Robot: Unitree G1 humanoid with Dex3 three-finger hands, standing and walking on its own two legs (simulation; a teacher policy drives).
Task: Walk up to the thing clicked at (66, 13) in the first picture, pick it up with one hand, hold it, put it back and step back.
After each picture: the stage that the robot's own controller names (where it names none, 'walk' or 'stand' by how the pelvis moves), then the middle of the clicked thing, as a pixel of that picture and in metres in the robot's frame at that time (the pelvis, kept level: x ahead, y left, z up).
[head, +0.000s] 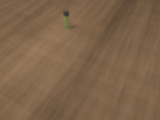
stand; (66, 20) +1.79 +0.15 -0.66
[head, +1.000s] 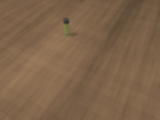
walk; (66, 27) +1.65 +0.24 -0.65
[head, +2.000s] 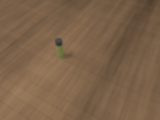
walk; (59, 49) +1.17 +0.26 -0.65
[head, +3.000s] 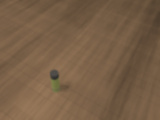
walk; (55, 81) +0.78 +0.22 -0.64
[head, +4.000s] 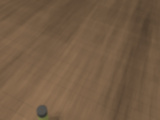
walk; (43, 117) +0.48 +0.20 -0.64
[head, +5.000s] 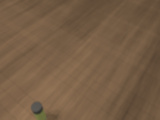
stand; (39, 113) +0.46 +0.28 -0.61
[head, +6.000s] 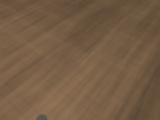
stand; out of the picture +0.44 +0.25 -0.66
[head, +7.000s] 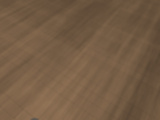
stand; out of the picture +0.39 +0.28 -0.65
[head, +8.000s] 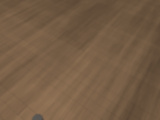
stand; out of the picture +0.43 +0.26 -0.66
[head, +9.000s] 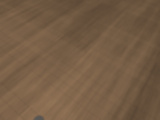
stand; out of the picture +0.41 +0.25 -0.66
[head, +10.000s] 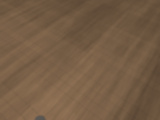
stand; out of the picture +0.41 +0.25 -0.66
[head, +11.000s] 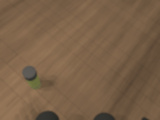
go down; (32, 78) +0.47 +0.25 -0.47
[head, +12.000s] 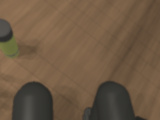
go down; (6, 41) +0.50 +0.28 -0.26
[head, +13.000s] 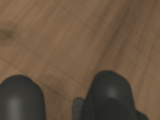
close in; out of the picture +0.49 +0.30 -0.19
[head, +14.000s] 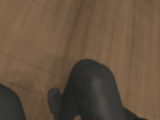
close; out of the picture +0.47 +0.34 -0.16
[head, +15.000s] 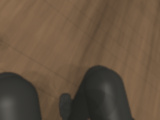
lift; out of the picture +0.42 +0.32 -0.13
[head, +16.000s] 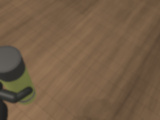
lift; (18, 81) +0.33 +0.19 +0.03
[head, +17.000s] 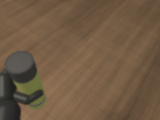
hold; (30, 85) +0.33 +0.16 +0.04
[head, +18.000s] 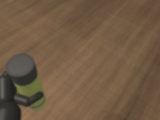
hold; (30, 86) +0.32 +0.16 +0.03
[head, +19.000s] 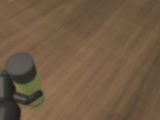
crouch; (29, 85) +0.32 +0.17 +0.03
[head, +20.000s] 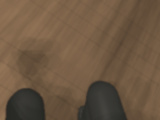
crouch; out of the picture +0.48 +0.28 -0.04
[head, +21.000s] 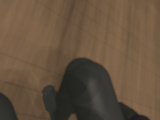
lower; out of the picture +0.46 +0.33 -0.17
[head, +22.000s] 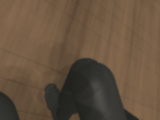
lower; out of the picture +0.47 +0.35 -0.17
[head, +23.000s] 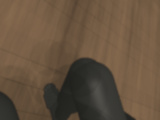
lower; out of the picture +0.47 +0.34 -0.17
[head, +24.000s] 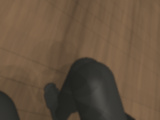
lower; out of the picture +0.47 +0.34 -0.17
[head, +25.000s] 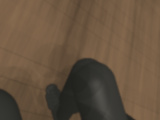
loosen; out of the picture +0.47 +0.34 -0.17
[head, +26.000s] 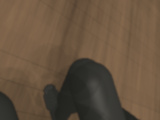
withdraw; out of the picture +0.46 +0.34 -0.18
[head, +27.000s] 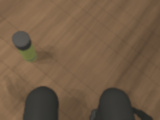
walk; (26, 49) +0.50 +0.25 -0.33
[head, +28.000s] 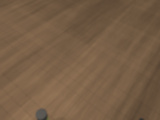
stand; out of the picture +0.43 +0.22 -0.59
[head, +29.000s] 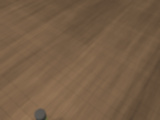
stand; out of the picture +0.44 +0.23 -0.60
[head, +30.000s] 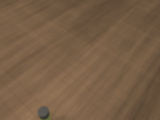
stand; (45, 118) +0.44 +0.23 -0.61
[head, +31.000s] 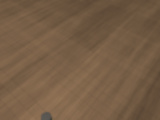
stand; out of the picture +0.45 +0.23 -0.66
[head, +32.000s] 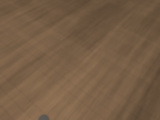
stand; out of the picture +0.42 +0.23 -0.66
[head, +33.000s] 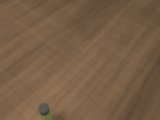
walk; (46, 114) +0.45 +0.23 -0.65
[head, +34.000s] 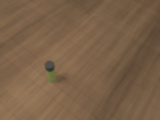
walk; (50, 72) +0.71 +0.20 -0.63
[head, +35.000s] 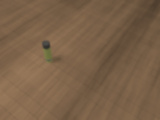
stand; (47, 52) +1.05 +0.32 -0.63
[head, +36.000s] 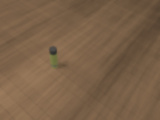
stand; (53, 57) +1.04 +0.22 -0.65
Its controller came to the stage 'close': yes
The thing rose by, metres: 0.68
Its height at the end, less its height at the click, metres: +0.00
